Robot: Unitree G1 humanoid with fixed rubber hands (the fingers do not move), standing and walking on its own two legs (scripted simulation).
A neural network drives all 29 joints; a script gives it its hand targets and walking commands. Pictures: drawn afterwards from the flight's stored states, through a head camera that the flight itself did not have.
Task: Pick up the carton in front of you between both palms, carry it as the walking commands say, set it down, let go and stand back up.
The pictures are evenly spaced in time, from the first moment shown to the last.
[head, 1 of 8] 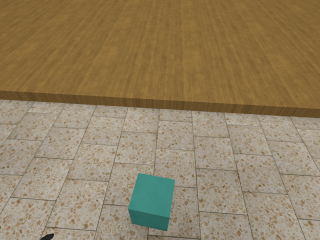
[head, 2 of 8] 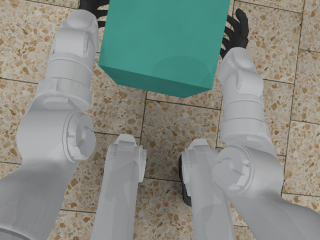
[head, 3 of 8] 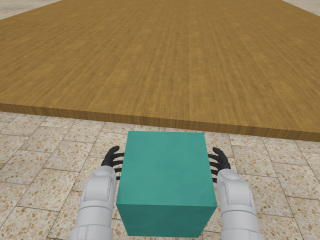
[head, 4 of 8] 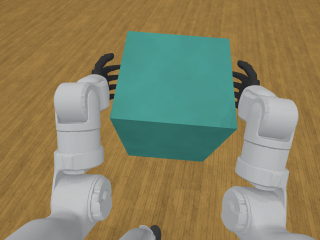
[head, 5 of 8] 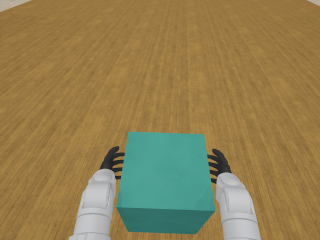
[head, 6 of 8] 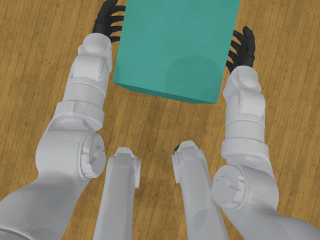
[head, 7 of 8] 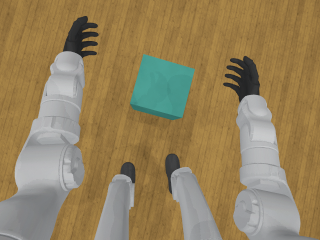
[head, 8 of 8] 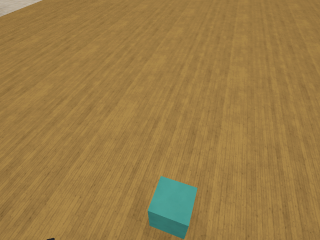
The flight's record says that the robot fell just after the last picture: no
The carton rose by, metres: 0.88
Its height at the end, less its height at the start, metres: +0.11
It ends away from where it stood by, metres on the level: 2.96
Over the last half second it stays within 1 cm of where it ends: yes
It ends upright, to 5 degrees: yes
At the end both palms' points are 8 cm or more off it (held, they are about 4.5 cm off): yes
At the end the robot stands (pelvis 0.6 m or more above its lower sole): yes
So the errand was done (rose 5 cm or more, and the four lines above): yes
